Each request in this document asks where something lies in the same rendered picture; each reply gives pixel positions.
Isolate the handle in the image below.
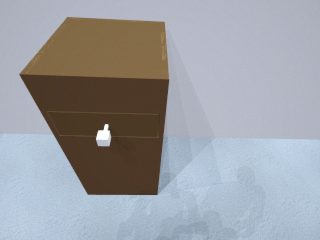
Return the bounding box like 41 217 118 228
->
96 124 111 147

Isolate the cabinet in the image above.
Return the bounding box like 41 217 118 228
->
19 17 169 195

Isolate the drawer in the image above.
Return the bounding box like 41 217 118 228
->
48 111 159 137

